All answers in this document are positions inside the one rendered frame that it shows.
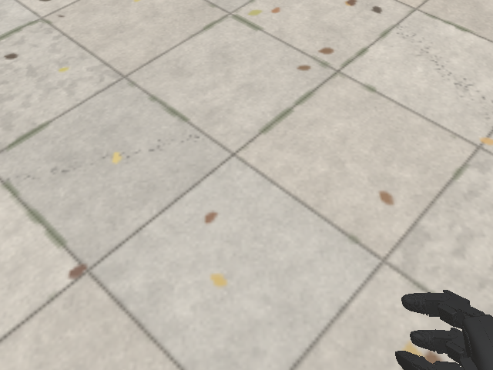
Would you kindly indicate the right robot hand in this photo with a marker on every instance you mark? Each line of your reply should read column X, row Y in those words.
column 472, row 347

